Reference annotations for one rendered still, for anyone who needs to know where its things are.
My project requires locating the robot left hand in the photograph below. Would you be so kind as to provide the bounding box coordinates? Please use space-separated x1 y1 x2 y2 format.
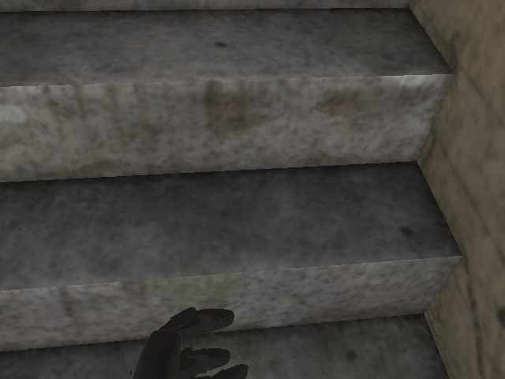
130 307 249 379

